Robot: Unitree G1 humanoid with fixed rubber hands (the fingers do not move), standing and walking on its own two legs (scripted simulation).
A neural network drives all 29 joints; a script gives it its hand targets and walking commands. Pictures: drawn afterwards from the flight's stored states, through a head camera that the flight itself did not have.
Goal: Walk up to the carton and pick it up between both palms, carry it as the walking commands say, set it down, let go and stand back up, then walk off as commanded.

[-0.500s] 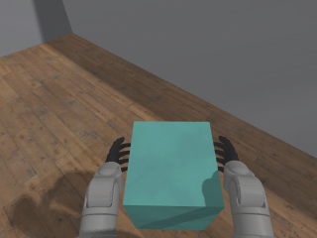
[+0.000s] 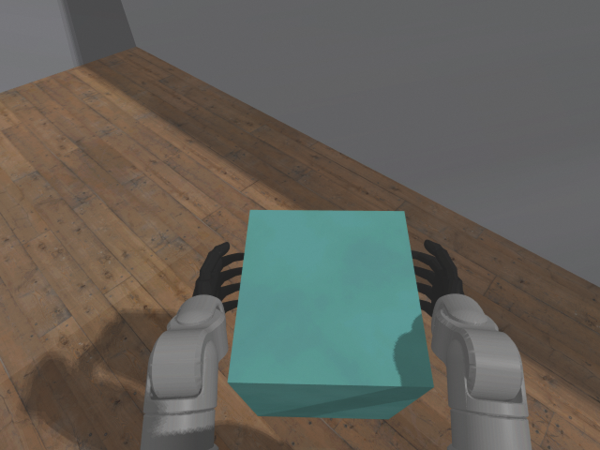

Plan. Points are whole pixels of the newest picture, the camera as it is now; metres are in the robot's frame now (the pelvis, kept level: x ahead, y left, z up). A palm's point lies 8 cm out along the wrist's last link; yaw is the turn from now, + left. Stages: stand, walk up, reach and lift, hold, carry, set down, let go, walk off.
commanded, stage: carry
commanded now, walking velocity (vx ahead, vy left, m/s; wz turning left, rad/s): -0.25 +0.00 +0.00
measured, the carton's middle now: (324, 322) +0.29 +0.00 +0.00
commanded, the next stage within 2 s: none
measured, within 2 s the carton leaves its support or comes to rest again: neither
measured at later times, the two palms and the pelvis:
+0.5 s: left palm (208, 400) +0.16 +0.13 +0.07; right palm (491, 411) +0.16 -0.16 +0.07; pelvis -0.11 -0.01 -0.02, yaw -1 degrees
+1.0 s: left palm out of the picture +0.00 +0.10 +0.08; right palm out of the picture -0.02 -0.18 +0.07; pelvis -0.28 -0.02 +0.00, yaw -2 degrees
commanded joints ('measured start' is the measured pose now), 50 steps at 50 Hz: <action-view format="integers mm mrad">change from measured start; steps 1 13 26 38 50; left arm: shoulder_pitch -338 -435 -409 -452 -516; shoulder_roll -829 -914 -928 -932 -1000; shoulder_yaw -671 -719 -688 -716 -674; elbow -102 -221 -182 -166 -192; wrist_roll -321 -404 -364 -384 -411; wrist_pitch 111 234 242 237 214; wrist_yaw -205 -253 -242 -223 -262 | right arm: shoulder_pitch -302 -418 -395 -387 -576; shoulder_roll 781 885 908 873 985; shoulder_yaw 690 723 709 628 740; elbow -119 -220 -137 -114 -215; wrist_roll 357 418 409 380 428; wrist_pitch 113 239 239 241 203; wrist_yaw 231 246 260 281 261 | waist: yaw -2 5 -5 -6 -12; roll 25 90 -203 215 -149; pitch -302 -190 -305 -280 -229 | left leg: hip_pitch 131 -186 62 273 -241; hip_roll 162 243 -45 246 -20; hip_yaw -131 -200 -47 -266 -145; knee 25 -93 -37 -65 563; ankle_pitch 538 -39 -164 816 -286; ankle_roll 5 73 -11 101 -67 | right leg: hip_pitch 79 52 95 -239 117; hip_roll -90 -39 -169 83 -270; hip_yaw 80 81 223 86 287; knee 54 140 -268 492 -139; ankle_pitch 335 -55 -38 -311 620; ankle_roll -8 -39 -51 56 -180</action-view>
